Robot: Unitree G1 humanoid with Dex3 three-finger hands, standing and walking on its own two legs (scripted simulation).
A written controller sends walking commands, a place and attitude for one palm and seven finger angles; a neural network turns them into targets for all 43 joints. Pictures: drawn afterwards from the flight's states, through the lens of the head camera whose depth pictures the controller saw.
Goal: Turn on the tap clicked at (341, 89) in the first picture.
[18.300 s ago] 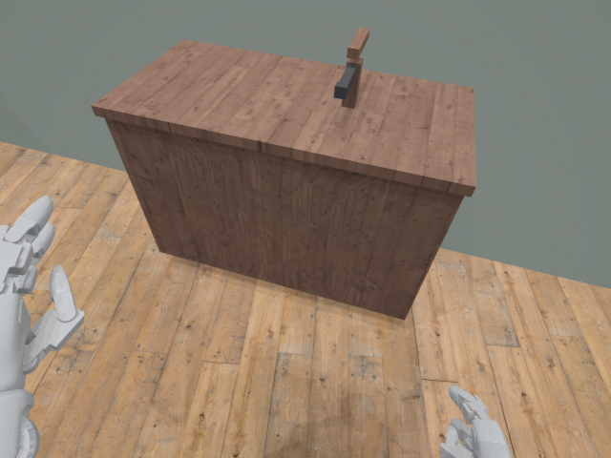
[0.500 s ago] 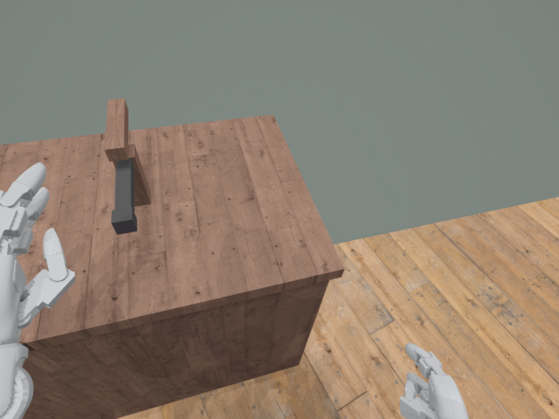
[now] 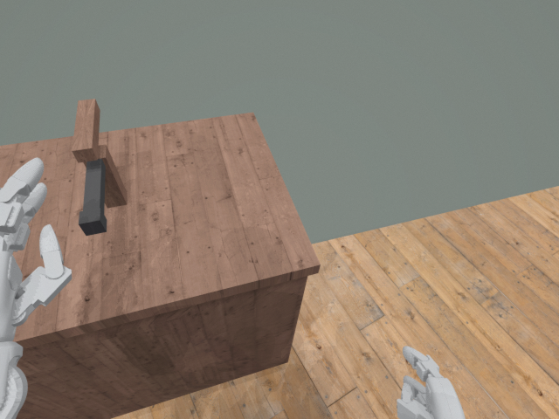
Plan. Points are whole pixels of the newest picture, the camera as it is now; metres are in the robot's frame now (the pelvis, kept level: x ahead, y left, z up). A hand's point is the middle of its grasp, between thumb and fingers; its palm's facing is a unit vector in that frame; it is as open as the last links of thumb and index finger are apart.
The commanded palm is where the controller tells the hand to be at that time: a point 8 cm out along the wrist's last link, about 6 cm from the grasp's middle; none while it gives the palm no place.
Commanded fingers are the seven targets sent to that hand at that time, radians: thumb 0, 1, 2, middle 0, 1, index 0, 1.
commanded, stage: come to a stop and stand still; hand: left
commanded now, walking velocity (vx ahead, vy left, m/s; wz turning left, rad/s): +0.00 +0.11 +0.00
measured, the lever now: (93, 221) +0.35 +0.31 +0.07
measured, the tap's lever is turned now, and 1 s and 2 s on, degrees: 0 0 0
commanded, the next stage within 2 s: look again from close up in 0.94 s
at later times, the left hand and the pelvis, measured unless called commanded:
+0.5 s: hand (59, 276) +0.22 +0.25 +0.16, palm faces +0.40 -0.83 -0.38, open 7.4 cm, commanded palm +0.16 +0.29 +0.18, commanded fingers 0.00 0.90 0.90 -0.20 -0.30 -0.20 -0.30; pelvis +0.01 +0.00 +0.00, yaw +2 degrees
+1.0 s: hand (25, 278) +0.21 +0.28 +0.16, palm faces +0.39 -0.85 -0.36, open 7.4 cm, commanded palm +0.15 +0.32 +0.18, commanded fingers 0.00 0.90 0.90 -0.20 -0.30 -0.20 -0.30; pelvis +0.00 +0.03 +0.00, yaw +2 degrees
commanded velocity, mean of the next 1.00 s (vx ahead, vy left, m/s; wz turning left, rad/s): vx -0.01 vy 0.04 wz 0.00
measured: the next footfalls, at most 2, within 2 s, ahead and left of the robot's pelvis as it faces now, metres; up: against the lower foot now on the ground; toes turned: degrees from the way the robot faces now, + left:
none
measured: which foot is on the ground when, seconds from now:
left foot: down 0.00-1.00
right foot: down 0.00-1.00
